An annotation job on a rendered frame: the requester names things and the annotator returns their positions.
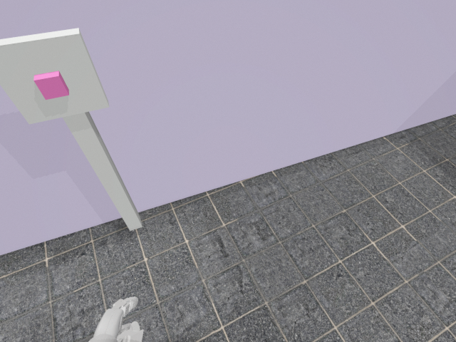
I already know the left robot hand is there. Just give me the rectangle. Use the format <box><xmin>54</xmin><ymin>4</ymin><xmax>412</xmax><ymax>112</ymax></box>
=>
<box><xmin>93</xmin><ymin>297</ymin><xmax>144</xmax><ymax>342</ymax></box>

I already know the panel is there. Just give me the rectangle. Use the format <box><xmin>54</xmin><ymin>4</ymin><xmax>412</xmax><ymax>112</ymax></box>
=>
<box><xmin>0</xmin><ymin>28</ymin><xmax>143</xmax><ymax>231</ymax></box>

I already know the button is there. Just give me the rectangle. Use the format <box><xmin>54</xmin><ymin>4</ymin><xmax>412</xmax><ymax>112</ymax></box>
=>
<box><xmin>34</xmin><ymin>71</ymin><xmax>69</xmax><ymax>100</ymax></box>

